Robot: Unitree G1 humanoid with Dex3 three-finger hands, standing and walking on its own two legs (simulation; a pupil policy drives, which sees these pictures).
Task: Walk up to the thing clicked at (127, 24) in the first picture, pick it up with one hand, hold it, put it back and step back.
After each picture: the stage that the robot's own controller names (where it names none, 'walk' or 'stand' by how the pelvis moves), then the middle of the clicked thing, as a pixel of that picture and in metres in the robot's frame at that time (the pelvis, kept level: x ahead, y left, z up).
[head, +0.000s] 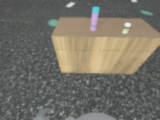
stand; (125, 28) +1.04 -0.37 +0.04
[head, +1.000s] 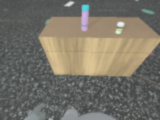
rise first; (119, 28) +0.96 -0.24 +0.07
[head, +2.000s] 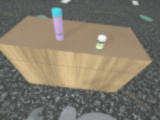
rise first; (100, 42) +0.65 -0.03 +0.08
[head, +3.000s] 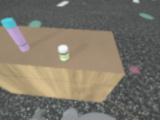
stand; (63, 53) +0.47 +0.23 +0.07
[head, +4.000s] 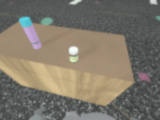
stand; (73, 55) +0.48 +0.16 +0.05
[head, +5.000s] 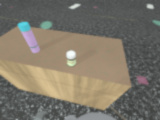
stand; (71, 59) +0.46 +0.17 +0.04
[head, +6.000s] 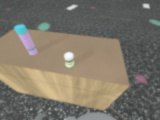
stand; (69, 60) +0.45 +0.19 +0.04
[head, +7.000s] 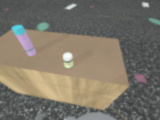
stand; (68, 61) +0.44 +0.19 +0.04
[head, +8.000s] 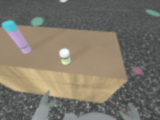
rise first; (65, 57) +0.45 +0.21 +0.04
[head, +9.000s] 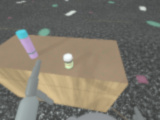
rise first; (68, 61) +0.44 +0.22 +0.04
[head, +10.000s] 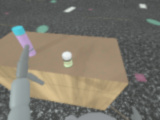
go down; (67, 60) +0.45 +0.21 +0.05
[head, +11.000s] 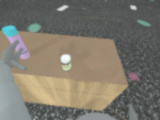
go down; (66, 63) +0.42 +0.19 +0.05
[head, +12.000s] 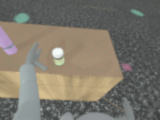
close in; (58, 57) +0.43 +0.21 +0.06
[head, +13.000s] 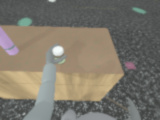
close; (59, 55) +0.44 +0.21 +0.08
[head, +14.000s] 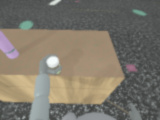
lift; (54, 66) +0.36 +0.23 +0.08
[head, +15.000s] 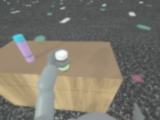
lift; (62, 61) +0.33 +0.18 +0.19
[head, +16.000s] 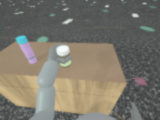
hold; (64, 57) +0.34 +0.17 +0.23
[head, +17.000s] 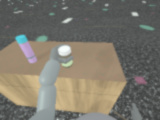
hold; (65, 57) +0.34 +0.17 +0.22
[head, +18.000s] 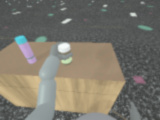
crouch; (65, 54) +0.36 +0.17 +0.22
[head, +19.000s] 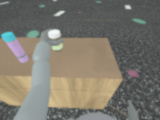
lower; (56, 41) +0.45 +0.22 +0.24
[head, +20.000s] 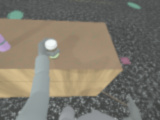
lower; (52, 49) +0.47 +0.24 +0.09
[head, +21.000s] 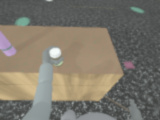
lower; (56, 57) +0.42 +0.22 +0.08
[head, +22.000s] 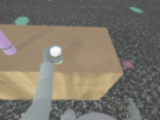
lower; (56, 56) +0.43 +0.22 +0.08
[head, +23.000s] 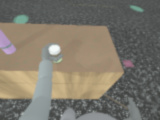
lower; (56, 54) +0.44 +0.23 +0.09
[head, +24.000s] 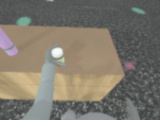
open; (58, 57) +0.43 +0.22 +0.08
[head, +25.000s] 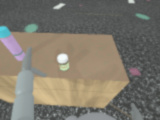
sink last; (63, 63) +0.40 +0.20 +0.07
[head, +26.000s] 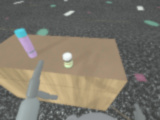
stand; (68, 60) +0.45 +0.22 +0.05
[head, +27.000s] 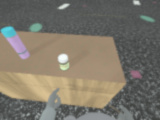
stand; (64, 62) +0.41 +0.22 +0.04
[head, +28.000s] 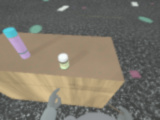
stand; (63, 62) +0.43 +0.22 +0.04
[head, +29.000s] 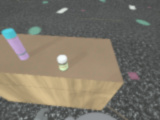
walk; (63, 63) +0.42 +0.22 +0.05
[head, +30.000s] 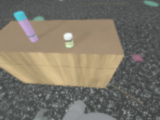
walk; (69, 41) +0.61 +0.22 +0.06
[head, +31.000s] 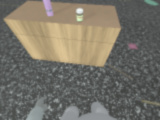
walk; (79, 15) +1.00 +0.17 +0.06
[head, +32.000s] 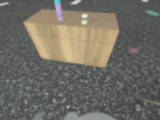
stand; (84, 19) +1.15 +0.17 +0.06
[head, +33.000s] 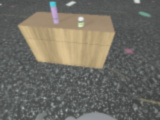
stand; (80, 22) +1.13 +0.18 +0.04
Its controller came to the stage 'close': yes
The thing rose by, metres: 0.21
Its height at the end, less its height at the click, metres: +0.00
